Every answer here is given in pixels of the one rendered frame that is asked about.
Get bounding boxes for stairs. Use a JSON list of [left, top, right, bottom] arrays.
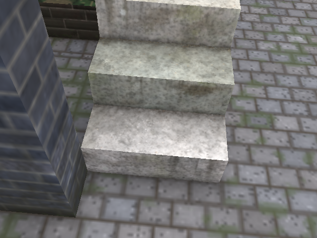
[[81, 0, 241, 183]]

